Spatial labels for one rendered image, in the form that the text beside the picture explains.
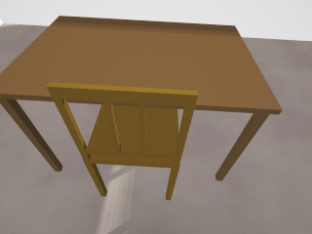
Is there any chair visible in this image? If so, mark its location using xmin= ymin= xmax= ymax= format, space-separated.
xmin=47 ymin=82 xmax=198 ymax=201

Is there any table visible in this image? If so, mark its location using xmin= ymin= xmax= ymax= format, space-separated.
xmin=0 ymin=16 xmax=283 ymax=181

